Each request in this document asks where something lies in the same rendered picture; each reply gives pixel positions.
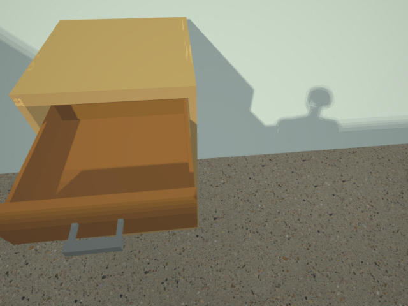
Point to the handle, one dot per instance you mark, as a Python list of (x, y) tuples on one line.
[(75, 247)]

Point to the drawer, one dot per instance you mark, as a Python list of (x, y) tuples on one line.
[(95, 163)]

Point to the cabinet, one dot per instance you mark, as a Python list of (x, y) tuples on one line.
[(111, 60)]

